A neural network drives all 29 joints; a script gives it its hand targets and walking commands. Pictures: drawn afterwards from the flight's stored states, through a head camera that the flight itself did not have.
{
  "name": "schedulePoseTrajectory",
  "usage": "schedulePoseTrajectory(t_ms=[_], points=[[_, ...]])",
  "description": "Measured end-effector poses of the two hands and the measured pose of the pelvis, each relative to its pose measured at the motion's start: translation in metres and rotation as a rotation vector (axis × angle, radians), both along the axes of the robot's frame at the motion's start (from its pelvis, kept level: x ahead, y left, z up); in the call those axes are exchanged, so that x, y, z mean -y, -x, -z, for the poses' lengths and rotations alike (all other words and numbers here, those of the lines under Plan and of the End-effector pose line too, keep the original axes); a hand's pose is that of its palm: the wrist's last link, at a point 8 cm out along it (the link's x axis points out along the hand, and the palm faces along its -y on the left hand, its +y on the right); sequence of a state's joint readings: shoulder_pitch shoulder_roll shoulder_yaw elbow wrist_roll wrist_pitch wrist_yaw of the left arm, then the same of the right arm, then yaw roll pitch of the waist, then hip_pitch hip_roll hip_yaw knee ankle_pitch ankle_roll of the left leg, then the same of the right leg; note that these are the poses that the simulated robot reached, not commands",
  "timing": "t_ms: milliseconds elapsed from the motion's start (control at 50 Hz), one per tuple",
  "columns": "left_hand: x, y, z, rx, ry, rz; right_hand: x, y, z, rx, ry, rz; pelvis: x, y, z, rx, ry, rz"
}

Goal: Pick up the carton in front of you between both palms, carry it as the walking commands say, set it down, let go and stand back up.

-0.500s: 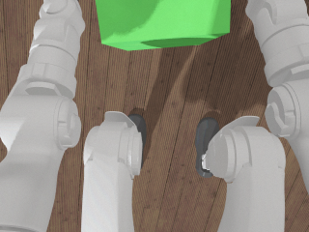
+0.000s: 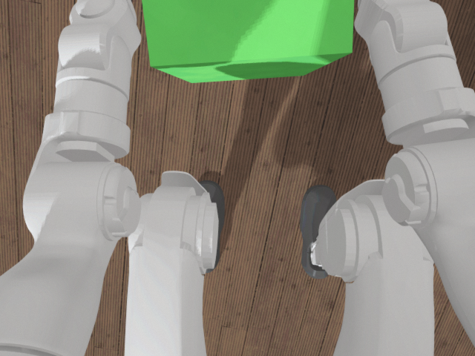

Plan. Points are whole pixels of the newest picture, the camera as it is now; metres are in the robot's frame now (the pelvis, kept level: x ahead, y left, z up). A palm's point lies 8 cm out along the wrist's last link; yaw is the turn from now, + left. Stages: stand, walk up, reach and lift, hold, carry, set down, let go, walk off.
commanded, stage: reach and lift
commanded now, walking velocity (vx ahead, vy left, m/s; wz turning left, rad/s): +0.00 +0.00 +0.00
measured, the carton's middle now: out of the picture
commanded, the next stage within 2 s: none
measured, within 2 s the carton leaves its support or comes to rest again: neither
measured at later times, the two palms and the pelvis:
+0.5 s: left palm out of the picture +0.48 +0.19 +0.06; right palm out of the picture +0.51 -0.11 +0.06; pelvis -0.02 -0.01 +0.12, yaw +2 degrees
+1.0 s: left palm out of the picture +0.44 +0.18 +0.21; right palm out of the picture +0.47 -0.12 +0.21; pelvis +0.03 -0.01 +0.24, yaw +2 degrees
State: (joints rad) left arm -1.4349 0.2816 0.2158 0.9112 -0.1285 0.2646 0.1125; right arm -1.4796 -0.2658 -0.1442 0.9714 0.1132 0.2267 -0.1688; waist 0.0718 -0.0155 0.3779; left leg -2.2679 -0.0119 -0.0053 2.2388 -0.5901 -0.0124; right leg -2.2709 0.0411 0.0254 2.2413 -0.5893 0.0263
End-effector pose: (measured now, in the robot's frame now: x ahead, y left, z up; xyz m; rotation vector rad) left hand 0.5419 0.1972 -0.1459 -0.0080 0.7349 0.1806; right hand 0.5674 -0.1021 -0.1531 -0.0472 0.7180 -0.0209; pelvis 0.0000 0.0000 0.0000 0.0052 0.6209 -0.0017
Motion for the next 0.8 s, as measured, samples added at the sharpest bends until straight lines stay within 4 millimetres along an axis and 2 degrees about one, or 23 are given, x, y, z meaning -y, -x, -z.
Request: schedulePoseTrajectory(t_ms=[60, 140, 220, 300, 400, 520, 660, 800], points=[[0.002, 0.004, -0.024, 0.030, 0.001, -0.033, -0.001, 0.001, -0.028, 0.030, -0.001, 0.006, 0.001, -0.001, -0.008, -0.010, 0.006, -0.008], [0.003, 0.018, -0.069, 0.060, 0.025, -0.055, 0.000, 0.010, -0.077, 0.055, -0.014, 0.013, 0.004, -0.003, -0.024, -0.060, 0.010, -0.027], [0.000, 0.038, -0.113, 0.049, 0.035, -0.075, -0.004, 0.025, -0.124, 0.042, -0.024, 0.013, 0.006, 0.000, -0.049, -0.097, 0.007, -0.026], [-0.002, 0.055, -0.148, 0.025, 0.028, -0.075, -0.006, 0.041, -0.158, 0.018, -0.020, 0.007, 0.009, 0.006, -0.075, -0.108, 0.006, -0.030], [0.002, 0.061, -0.179, 0.026, 0.023, -0.058, -0.001, 0.051, -0.190, 0.021, -0.014, 0.016, 0.010, 0.014, -0.099, -0.114, 0.009, -0.037], [0.009, 0.061, -0.207, 0.039, 0.020, -0.046, 0.007, 0.055, -0.216, 0.035, -0.021, 0.033, 0.011, 0.015, -0.120, -0.121, 0.008, -0.033], [0.012, 0.069, -0.243, 0.045, 0.017, -0.046, 0.010, 0.064, -0.251, 0.040, -0.030, 0.037, 0.011, 0.003, -0.150, -0.116, 0.003, -0.028], [0.013, 0.081, -0.289, 0.043, 0.025, -0.049, 0.010, 0.077, -0.296, 0.037, -0.033, 0.044, 0.011, -0.013, -0.187, -0.077, 0.004, -0.033]])
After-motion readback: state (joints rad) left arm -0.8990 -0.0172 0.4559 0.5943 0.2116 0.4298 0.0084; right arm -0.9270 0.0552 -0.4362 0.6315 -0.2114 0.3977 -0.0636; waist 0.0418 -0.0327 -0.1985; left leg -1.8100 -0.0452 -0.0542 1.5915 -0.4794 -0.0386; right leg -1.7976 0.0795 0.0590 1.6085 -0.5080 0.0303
